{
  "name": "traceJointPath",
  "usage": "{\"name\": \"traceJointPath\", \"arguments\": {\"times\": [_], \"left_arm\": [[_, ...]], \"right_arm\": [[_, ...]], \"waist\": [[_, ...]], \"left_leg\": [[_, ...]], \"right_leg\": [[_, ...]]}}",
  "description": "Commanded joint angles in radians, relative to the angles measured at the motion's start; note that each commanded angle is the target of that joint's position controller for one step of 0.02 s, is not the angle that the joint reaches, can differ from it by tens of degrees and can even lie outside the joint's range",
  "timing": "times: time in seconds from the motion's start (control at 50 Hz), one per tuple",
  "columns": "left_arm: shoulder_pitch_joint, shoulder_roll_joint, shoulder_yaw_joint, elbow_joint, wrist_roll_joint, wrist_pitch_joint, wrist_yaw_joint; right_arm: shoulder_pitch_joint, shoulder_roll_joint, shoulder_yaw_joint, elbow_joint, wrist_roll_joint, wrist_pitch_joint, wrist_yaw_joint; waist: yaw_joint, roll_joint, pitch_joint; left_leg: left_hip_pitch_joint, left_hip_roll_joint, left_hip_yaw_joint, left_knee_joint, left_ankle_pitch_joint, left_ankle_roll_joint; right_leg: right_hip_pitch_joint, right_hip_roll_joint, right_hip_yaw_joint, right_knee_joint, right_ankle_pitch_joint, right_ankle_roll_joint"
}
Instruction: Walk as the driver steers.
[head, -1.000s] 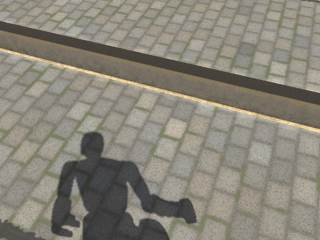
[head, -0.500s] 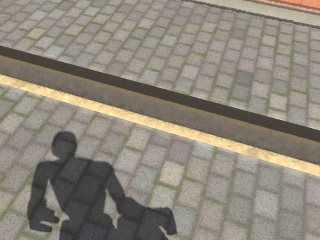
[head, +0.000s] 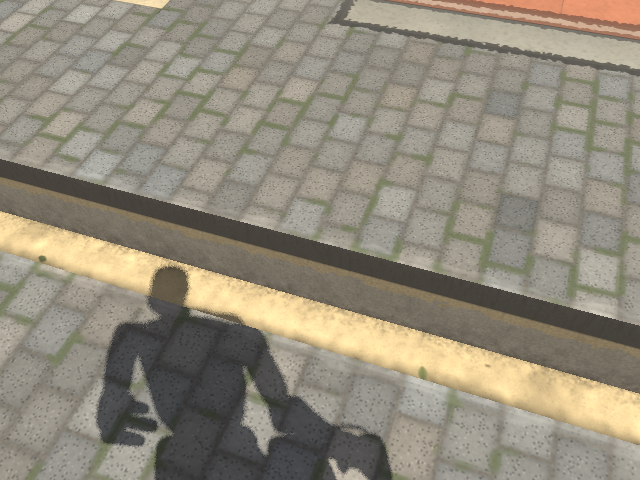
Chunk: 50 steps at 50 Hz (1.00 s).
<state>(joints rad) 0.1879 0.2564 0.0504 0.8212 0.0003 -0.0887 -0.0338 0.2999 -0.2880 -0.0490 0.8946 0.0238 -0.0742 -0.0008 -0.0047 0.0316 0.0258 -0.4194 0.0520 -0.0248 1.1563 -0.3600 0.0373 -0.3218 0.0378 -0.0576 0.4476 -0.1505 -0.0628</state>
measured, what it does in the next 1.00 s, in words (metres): walks ahead, turning left: left foot, then right foot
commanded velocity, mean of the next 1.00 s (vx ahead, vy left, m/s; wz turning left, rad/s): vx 0.50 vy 0.00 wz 0.29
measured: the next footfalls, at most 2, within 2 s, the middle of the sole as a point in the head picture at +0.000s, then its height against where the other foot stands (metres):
left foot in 0.40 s outside the picture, level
right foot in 0.90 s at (319, 405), level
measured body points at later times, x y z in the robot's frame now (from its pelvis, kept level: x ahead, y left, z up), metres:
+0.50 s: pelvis +0.26 +0.07 -0.01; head +0.30 +0.09 +0.43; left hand +0.28 +0.36 -0.14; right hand +0.46 -0.16 -0.12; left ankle +0.33 +0.15 -0.74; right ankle +0.14 -0.09 -0.64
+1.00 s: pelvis +0.53 +0.10 -0.01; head +0.54 +0.10 +0.44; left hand +0.56 +0.39 -0.11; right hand +0.68 -0.14 -0.14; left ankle +0.37 +0.18 -0.64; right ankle +0.60 +0.04 -0.74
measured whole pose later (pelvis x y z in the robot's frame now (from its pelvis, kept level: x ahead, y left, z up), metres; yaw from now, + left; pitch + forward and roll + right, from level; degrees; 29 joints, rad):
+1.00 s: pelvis +0.53 +0.10 -0.01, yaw +20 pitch +1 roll +0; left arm 0.22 0.25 0.06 0.76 -0.01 -0.09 -0.04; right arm 0.34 -0.28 -0.05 0.81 0.02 -0.02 -0.02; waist 0.01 0.01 0.00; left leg -0.34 -0.10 -0.12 1.20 -0.44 0.07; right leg -0.36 0.06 -0.02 0.56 -0.22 -0.07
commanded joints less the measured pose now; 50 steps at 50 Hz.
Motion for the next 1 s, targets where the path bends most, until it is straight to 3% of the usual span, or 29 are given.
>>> {"name": "traceJointPath", "arguments": {"times": [0.02, 0.08, 0.18, 0.3, 0.36, 0.38, 0.4, 0.42, 0.44, 0.46, 0.48, 0.5, 0.52, 0.54, 0.58, 0.62, 0.68, 0.72, 0.76, 0.78, 0.84, 0.86, 0.88, 0.9, 0.92, 0.94, 0.96, 0.98, 1.0], "left_arm": [[0.008, 0.097, 0.021, -0.037, 0.008, -0.02, -0.001], [0.039, 0.131, 0.034, -0.009, 0.014, -0.024, 0.014], [0.074, 0.15, 0.038, 0.025, 0.013, -0.016, 0.033], [0.134, 0.175, 0.049, 0.065, -0.01, 0.019, 0.043], [0.095, 0.217, 0.063, 0.051, -0.022, 0.05, 0.063], [0.074, 0.224, 0.064, 0.043, -0.02, 0.061, 0.069], [0.066, 0.21, 0.057, 0.033, -0.019, 0.063, 0.072], [0.103, 0.138, 0.031, 0.012, 0.013, 0.049, 0.067], [0.154, 0.045, 0.003, -0.037, 0.012, 0.012, 0.046], [0.06, 0.143, 0.024, -0.043, -0.024, -0.026, 0.028], [0.007, 0.161, 0.028, -0.065, -0.049, -0.043, 0.022], [-0.015, 0.148, 0.026, -0.066, -0.032, -0.048, 0.029], [-0.027, 0.156, 0.035, -0.064, -0.005, -0.04, 0.036], [-0.014, 0.154, 0.038, -0.066, 0.001, -0.027, 0.035], [0.023, 0.128, 0.035, -0.057, 0.005, -0.003, 0.035], [-0.019, 0.104, 0.029, -0.071, 0.01, 0.011, 0.04], [-0.138, 0.072, 0.013, -0.104, 0.013, 0.009, 0.037], [-0.173, 0.061, 0.011, -0.126, 0.019, 0.006, 0.027], [-0.187, 0.072, 0.018, -0.141, 0.008, 0.011, 0.02], [-0.176, 0.064, 0.017, -0.141, 0.005, 0.008, 0.015], [-0.16, 0.115, 0.034, -0.166, -0.008, -0.003, -0.002], [-0.112, 0.115, 0.037, -0.154, 0.0, -0.006, -0.005], [0.001, 0.126, 0.048, -0.123, 0.005, -0.012, -0.002], [0.167, 0.177, 0.064, -0.091, 0.017, -0.018, -0.002], [0.266, 0.246, 0.075, -0.08, 0.015, -0.016, -0.004], [0.321, 0.221, 0.073, -0.047, 0.003, -0.01, -0.015], [0.284, 0.145, 0.055, -0.059, -0.024, -0.008, -0.007], [0.203, 0.116, 0.043, -0.08, -0.018, -0.004, -0.001], [0.137, 0.093, 0.026, -0.098, -0.006, -0.007, 0.001]], "right_arm": [[0.028, -0.069, -0.026, -0.055, -0.006, 0.003, -0.008], [-0.026, -0.056, -0.024, -0.068, -0.006, 0.02, -0.009], [-0.156, -0.03, -0.014, -0.103, -0.006, 0.014, 0.007], [-0.294, -0.025, -0.002, -0.185, -0.008, 0.022, 0.036], [-0.229, -0.066, -0.023, -0.203, -0.008, 0.028, 0.052], [-0.119, -0.102, -0.045, -0.181, -0.008, 0.031, 0.051], [0.048, -0.156, -0.077, -0.139, -0.002, 0.031, 0.039], [0.177, -0.254, -0.103, -0.119, 0.005, 0.042, 0.015], [0.123, -0.281, -0.094, -0.147, 0.004, 0.032, 0.021], [0.128, -0.193, -0.071, -0.156, 0.001, 0.027, 0.029], [0.098, -0.148, -0.059, -0.155, -0.003, 0.022, 0.028], [0.04, -0.132, -0.054, -0.166, -0.007, 0.015, 0.029], [-0.005, -0.099, -0.044, -0.175, -0.01, 0.012, 0.026], [-0.026, -0.09, -0.037, -0.19, -0.022, 0.011, 0.021], [-0.027, -0.091, -0.034, -0.196, -0.025, 0.008, 0.016], [0.009, -0.118, -0.041, -0.178, -0.023, 0.006, 0.005], [0.048, -0.119, -0.038, -0.153, -0.025, 0.012, -0.01], [0.078, -0.132, -0.042, -0.141, -0.024, 0.015, -0.015], [0.097, -0.128, -0.041, -0.124, -0.023, 0.016, -0.014], [0.11, -0.117, -0.041, -0.116, -0.032, 0.019, -0.007], [0.083, -0.117, -0.043, -0.135, -0.012, 0.041, -0.017], [0.072, -0.126, -0.046, -0.144, -0.01, 0.047, -0.023], [0.037, -0.13, -0.045, -0.152, -0.007, 0.051, -0.029], [0.014, -0.1, -0.033, -0.17, -0.015, 0.053, -0.03], [0.151, -0.026, -0.014, -0.165, -0.044, 0.048, -0.031], [0.263, -0.023, -0.011, -0.141, -0.004, 0.035, -0.019], [0.16, -0.122, -0.034, -0.134, 0.019, 0.029, -0.019], [0.026, -0.148, -0.041, -0.17, 0.012, 0.029, -0.02], [-0.026, -0.134, -0.038, -0.19, -0.002, 0.035, -0.019]], "waist": [[-0.012, -0.122, -0.047], [-0.009, -0.095, -0.01], [0.038, -0.079, 0.022], [0.085, -0.064, 0.07], [0.028, -0.103, -0.001], [-0.035, -0.105, -0.068], [-0.117, -0.08, -0.152], [-0.135, 0.1, -0.252], [-0.039, 0.257, -0.358], [-0.103, 0.113, -0.322], [-0.093, 0.073, -0.197], [-0.053, -0.029, -0.11], [-0.027, -0.03, -0.078], [0.0, -0.001, -0.069], [0.022, 0.011, -0.069], [0.011, 0.009, -0.04], [-0.032, 0.035, -0.008], [-0.052, 0.043, -0.029], [-0.05, 0.064, -0.015], [-0.043, 0.073, -0.032], [-0.013, 0.05, 0.016], [0.01, 0.049, 0.001], [0.07, 0.049, -0.037], [0.138, -0.026, -0.159], [0.085, -0.264, -0.287], [0.068, -0.407, -0.311], [0.094, -0.234, -0.147], [0.093, -0.103, -0.041], [0.062, -0.053, 0.007]], "left_leg": [[-0.164, 0.091, -0.044, -0.038, 0.083, -0.01], [-0.236, 0.106, -0.052, -0.149, 0.197, -0.037], [-0.223, 0.068, -0.033, -0.405, 0.443, -0.028], [-0.288, 0.036, 0.021, -0.534, 0.344, 0.009], [-0.145, -0.037, 0.102, -0.549, 0.199, 0.054], [0.004, -0.078, 0.129, -0.562, 0.19, 0.075], [0.249, -0.102, 0.107, -0.615, 0.24, 0.11], [0.528, 0.101, -0.218, -0.632, 0.267, 0.19], [0.77, 0.303, -0.797, -0.824, 0.068, 0.396], [0.75, 0.285, -0.754, -0.878, 0.018, 0.354], [0.64, 0.25, -0.598, -0.871, 0.057, 0.316], [0.493, 0.202, -0.485, -0.876, 0.156, 0.283], [0.398, 0.161, -0.402, -0.885, 0.249, 0.264], [0.328, 0.137, -0.369, -0.903, 0.318, 0.26], [0.266, 0.12, -0.304, -0.923, 0.429, 0.265], [0.231, 0.105, -0.241, -0.937, 0.508, 0.253], [0.203, 0.051, -0.168, -0.936, 0.503, 0.196], [0.159, 0.019, -0.139, -0.93, 0.49, 0.169], [0.191, 0.045, -0.156, -0.915, 0.495, 0.168], [0.217, 0.073, -0.178, -0.891, 0.54, 0.179], [0.365, 0.118, -0.234, -0.806, 0.537, 0.168], [0.37, 0.121, -0.248, -0.764, 0.604, 0.167], [0.347, 0.089, -0.228, -0.662, 0.689, 0.145], [0.25, 0.025, -0.186, -0.41, 0.611, 0.112], [0.011, -0.121, -0.115, -0.075, 0.021, 0.054], [-0.278, -0.191, -0.154, 0.148, -0.248, 0.027], [-0.398, -0.128, -0.178, 0.254, -0.18, 0.031], [-0.407, -0.087, -0.148, 0.269, -0.069, 0.033], [-0.366, -0.054, -0.131, 0.229, 0.005, 0.03]], "right_leg": [[0.148, -0.254, 0.293, -0.285, 0.083, -0.176], [0.145, -0.265, 0.201, -0.329, 0.148, -0.187], [0.186, -0.237, 0.037, -0.334, 0.227, -0.131], [0.39, -0.313, -0.023, -0.256, 0.333, -0.113], [0.449, -0.318, -0.07, -0.085, 0.727, -0.07], [0.427, -0.296, -0.098, 0.066, 0.833, -0.047], [0.312, -0.246, -0.129, 0.29, 0.759, -0.01], [0.05, -0.175, -0.141, 0.635, 0.275, 0.039], [-0.327, 0.041, 0.032, 0.928, -0.434, 0.086], [-0.431, -0.026, 0.176, 0.959, -0.41, 0.064], [-0.465, -0.066, 0.153, 0.919, -0.34, 0.044], [-0.43, -0.111, 0.144, 0.822, -0.259, 0.042], [-0.372, -0.14, 0.139, 0.737, -0.207, 0.051], [-0.311, -0.15, 0.142, 0.707, -0.171, 0.061], [-0.266, -0.152, 0.12, 0.632, -0.138, 0.09], [-0.28, -0.147, 0.1, 0.513, -0.047, 0.111], [-0.252, -0.122, 0.081, 0.295, 0.172, 0.102], [-0.133, -0.064, 0.052, 0.217, 0.318, 0.092], [-0.129, -0.052, 0.062, 0.205, 0.272, 0.087], [-0.116, -0.05, 0.068, 0.252, 0.236, 0.079], [-0.209, -0.056, 0.076, 0.154, 0.008, 0.034], [-0.133, -0.031, 0.049, 0.116, -0.002, 0.019], [0.008, -0.023, 0.047, 0.038, 0.063, 0.0], [0.247, -0.141, 0.2, 0.006, 0.107, -0.058], [0.533, -0.325, 0.488, 0.029, 0.152, -0.156], [0.638, -0.418, 0.86, -0.142, -0.195, -0.297], [0.543, -0.416, 0.808, -0.178, -0.342, -0.278], [0.401, -0.389, 0.674, -0.189, -0.292, -0.24], [0.278, -0.342, 0.572, -0.215, -0.165, -0.216]]}}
